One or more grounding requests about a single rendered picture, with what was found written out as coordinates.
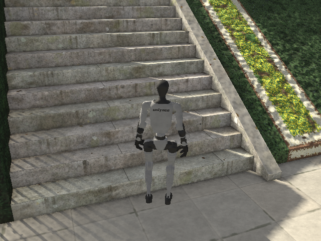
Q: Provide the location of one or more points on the stairs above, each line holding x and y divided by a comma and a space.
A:
78, 74

